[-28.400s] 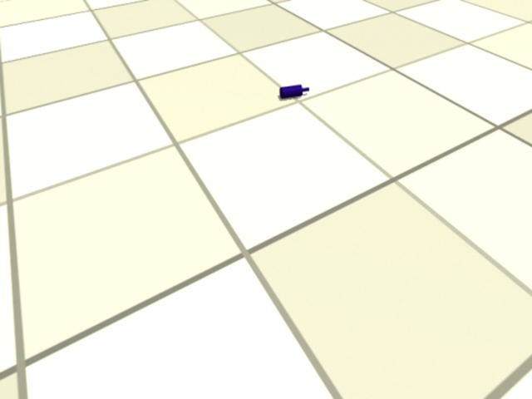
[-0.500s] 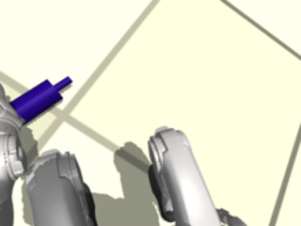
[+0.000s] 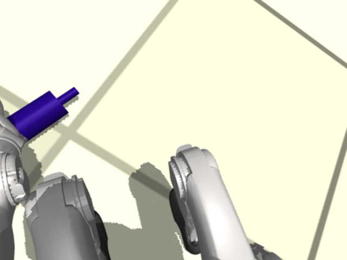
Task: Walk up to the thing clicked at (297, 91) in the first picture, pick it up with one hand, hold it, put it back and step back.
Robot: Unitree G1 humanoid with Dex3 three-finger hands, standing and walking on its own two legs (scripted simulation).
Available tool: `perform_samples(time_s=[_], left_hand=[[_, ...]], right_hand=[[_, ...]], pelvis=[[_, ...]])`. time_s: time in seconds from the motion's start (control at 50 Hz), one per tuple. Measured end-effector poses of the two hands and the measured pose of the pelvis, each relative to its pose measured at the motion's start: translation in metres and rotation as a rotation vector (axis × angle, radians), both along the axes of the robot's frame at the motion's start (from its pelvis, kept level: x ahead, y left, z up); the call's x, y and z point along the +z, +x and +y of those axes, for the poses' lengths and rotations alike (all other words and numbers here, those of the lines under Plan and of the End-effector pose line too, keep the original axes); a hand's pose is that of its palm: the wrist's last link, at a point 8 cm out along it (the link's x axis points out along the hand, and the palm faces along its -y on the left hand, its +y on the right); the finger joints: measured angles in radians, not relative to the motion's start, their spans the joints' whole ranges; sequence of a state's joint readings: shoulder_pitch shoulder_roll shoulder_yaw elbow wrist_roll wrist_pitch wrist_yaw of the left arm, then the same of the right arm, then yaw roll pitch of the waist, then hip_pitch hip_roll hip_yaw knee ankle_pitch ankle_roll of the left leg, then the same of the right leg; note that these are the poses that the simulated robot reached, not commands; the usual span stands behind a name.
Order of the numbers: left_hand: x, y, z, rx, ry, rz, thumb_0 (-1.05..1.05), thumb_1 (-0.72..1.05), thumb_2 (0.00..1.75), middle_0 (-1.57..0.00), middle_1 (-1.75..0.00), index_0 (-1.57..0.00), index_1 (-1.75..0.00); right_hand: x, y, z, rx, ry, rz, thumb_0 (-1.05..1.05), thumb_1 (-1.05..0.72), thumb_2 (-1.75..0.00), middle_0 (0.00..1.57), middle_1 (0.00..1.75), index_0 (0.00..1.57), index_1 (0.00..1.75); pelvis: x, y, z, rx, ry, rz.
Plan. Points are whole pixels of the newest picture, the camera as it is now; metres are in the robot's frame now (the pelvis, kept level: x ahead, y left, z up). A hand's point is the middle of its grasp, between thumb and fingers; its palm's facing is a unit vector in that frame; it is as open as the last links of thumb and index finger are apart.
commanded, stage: approach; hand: left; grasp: from above
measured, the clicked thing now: (45, 111) +0.51 +0.26 -0.27
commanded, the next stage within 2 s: rest palm in 0.60 s
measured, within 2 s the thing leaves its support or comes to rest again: neither
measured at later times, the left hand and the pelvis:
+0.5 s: hand (24, 104) +0.49 +0.27 -0.16, palm faces -0.33 -0.28 -0.90, open 14.3 cm; pelvis +0.00 +0.00 +0.00, yaw -1 degrees
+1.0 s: hand (18, 116) +0.47 +0.29 -0.18, palm faces -0.35 -0.28 -0.89, open 14.4 cm; pelvis +0.00 +0.00 +0.00, yaw -1 degrees
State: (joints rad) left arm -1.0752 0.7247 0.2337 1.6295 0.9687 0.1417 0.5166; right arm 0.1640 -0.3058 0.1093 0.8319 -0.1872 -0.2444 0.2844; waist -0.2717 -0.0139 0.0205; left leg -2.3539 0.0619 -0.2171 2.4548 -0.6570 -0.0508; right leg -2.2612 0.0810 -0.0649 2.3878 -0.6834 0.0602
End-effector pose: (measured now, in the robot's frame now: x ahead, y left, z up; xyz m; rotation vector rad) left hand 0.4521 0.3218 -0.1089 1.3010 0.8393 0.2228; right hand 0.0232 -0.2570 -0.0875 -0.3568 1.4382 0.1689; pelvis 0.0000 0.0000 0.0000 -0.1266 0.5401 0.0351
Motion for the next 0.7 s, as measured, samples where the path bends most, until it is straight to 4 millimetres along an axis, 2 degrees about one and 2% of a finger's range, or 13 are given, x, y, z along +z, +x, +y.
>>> perform_samples(time_s=[0.12, 0.24, 0.34, 0.4, 0.46, 0.58, 0.64, 0.7], left_hand=[[0.003, 0.005, -0.011, -0.033, 0.012, -0.010, 0.00, -0.52, 0.97, -0.18, -0.94, -0.15, -0.97], [0.015, 0.026, -0.037, -0.060, 0.002, -0.035, -0.01, -0.57, 1.02, -0.14, -0.98, -0.11, -1.01], [0.026, 0.047, -0.054, -0.068, -0.003, -0.043, 0.00, -0.59, 1.03, -0.12, -1.00, -0.09, -1.03], [0.026, 0.052, -0.058, -0.070, 0.011, -0.027, 0.00, -0.59, 1.03, -0.11, -1.02, -0.09, -1.04], [0.019, 0.048, -0.057, -0.055, 0.012, -0.002, 0.00, -0.59, 1.02, -0.11, -1.02, -0.08, -1.04], [-0.007, 0.021, -0.043, -0.018, -0.015, 0.054, 0.00, -0.59, 1.01, -0.11, -1.03, -0.09, -1.04], [-0.015, 0.014, -0.036, -0.031, -0.018, 0.046, 0.00, -0.58, 1.00, -0.11, -1.03, -0.09, -1.04], [-0.015, 0.015, -0.030, -0.045, -0.011, 0.005, 0.00, -0.58, 1.00, -0.11, -1.03, -0.10, -1.04]], right_hand=[[0.001, -0.002, 0.002, -0.007, 0.007, 0.004, 0.01, -0.91, -0.90, 0.20, 0.30, 0.20, 0.30], [0.005, -0.005, 0.001, -0.017, -0.001, -0.006, 0.01, -0.91, -0.90, 0.20, 0.30, 0.20, 0.30], [0.010, -0.017, -0.003, -0.044, -0.016, -0.011, 0.00, -0.91, -0.90, 0.20, 0.30, 0.20, 0.30], [0.012, -0.029, -0.003, -0.064, -0.015, 0.005, 0.00, -0.91, -0.90, 0.19, 0.30, 0.20, 0.30], [0.013, -0.041, -0.001, -0.077, -0.004, 0.036, 0.00, -0.91, -0.90, 0.19, 0.30, 0.20, 0.30], [0.013, -0.056, 0.007, -0.075, 0.027, 0.104, 0.01, -0.91, -0.90, 0.19, 0.30, 0.20, 0.30], [0.011, -0.054, 0.009, -0.055, 0.036, 0.117, 0.01, -0.91, -0.90, 0.20, 0.30, 0.20, 0.30], [0.009, -0.045, 0.008, -0.039, 0.033, 0.106, 0.01, -0.91, -0.90, 0.20, 0.30, 0.20, 0.30]], pelvis=[[0.001, 0.000, 0.000, 0.002, 0.003, 0.005], [0.003, 0.000, -0.001, 0.003, 0.004, 0.013], [0.003, -0.001, -0.001, -0.004, -0.004, 0.014], [0.002, 0.000, -0.001, -0.008, -0.004, 0.014], [0.003, 0.000, -0.001, -0.011, -0.002, 0.013], [0.003, -0.002, -0.003, -0.010, 0.006, 0.000], [0.001, -0.003, -0.004, -0.007, 0.010, -0.007], [0.000, -0.002, -0.004, -0.006, 0.010, -0.007]])
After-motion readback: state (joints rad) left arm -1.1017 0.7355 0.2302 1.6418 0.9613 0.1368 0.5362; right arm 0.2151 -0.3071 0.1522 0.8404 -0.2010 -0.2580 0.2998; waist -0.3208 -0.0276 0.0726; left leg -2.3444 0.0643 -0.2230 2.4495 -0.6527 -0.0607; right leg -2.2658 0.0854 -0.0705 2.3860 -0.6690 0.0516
